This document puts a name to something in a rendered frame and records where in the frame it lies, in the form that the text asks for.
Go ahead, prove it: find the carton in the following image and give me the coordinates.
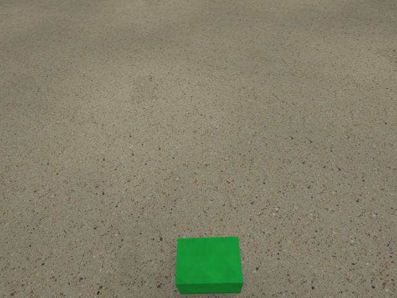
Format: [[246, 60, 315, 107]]
[[175, 237, 243, 294]]

